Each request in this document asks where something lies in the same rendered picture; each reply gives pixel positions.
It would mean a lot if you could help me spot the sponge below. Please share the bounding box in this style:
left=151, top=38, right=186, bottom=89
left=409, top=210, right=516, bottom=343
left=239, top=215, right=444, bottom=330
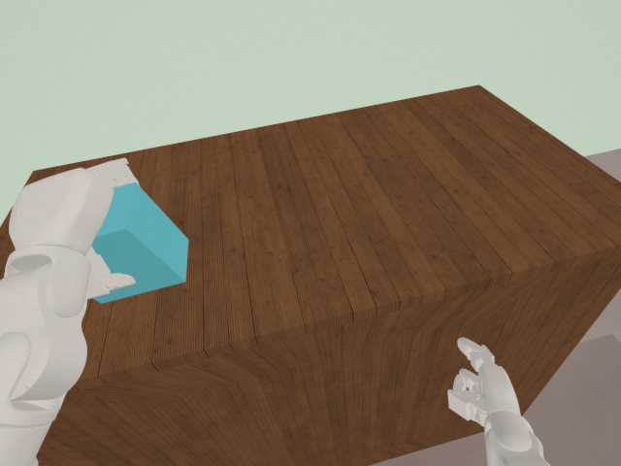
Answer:
left=92, top=182, right=188, bottom=304

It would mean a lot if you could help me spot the right robot hand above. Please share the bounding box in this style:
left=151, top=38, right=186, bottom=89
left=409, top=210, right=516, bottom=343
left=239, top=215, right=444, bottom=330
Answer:
left=447, top=337, right=521, bottom=427

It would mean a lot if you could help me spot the table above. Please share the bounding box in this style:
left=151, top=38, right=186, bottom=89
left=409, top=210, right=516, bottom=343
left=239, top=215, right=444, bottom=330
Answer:
left=0, top=85, right=621, bottom=466

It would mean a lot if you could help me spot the left robot hand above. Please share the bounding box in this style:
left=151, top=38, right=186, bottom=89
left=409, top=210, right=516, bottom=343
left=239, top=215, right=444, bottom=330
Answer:
left=9, top=157, right=139, bottom=300

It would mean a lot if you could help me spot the right robot forearm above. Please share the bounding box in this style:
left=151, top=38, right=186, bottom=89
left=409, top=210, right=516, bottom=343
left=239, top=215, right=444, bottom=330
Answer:
left=484, top=411, right=550, bottom=466

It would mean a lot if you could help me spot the left robot forearm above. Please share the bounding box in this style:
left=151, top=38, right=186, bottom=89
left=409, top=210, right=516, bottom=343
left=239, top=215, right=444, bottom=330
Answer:
left=0, top=245, right=91, bottom=466

